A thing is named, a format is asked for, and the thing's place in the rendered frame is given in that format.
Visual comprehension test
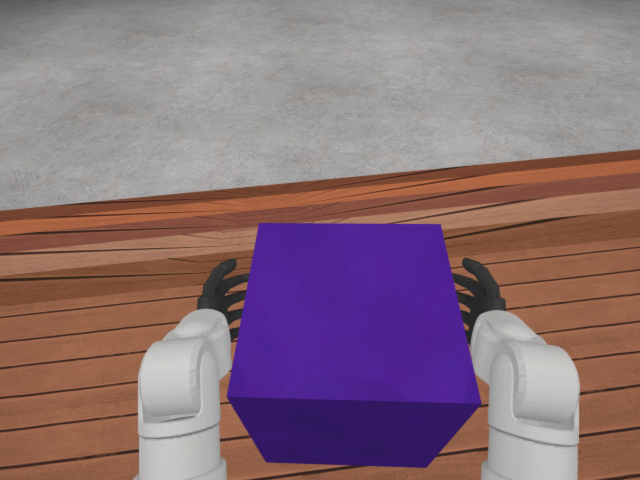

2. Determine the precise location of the robot right forearm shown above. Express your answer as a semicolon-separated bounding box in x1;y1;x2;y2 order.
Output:
470;310;580;480

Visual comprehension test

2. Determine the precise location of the robot left forearm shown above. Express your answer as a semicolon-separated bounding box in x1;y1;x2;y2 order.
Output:
133;309;232;480

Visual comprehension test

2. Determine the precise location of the left robot hand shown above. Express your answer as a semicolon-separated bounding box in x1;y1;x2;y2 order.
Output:
197;258;250;341

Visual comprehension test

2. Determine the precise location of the right robot hand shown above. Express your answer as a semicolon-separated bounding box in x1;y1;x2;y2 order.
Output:
452;258;506;345

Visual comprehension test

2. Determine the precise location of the carton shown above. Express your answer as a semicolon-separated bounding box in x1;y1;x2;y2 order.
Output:
227;223;482;468

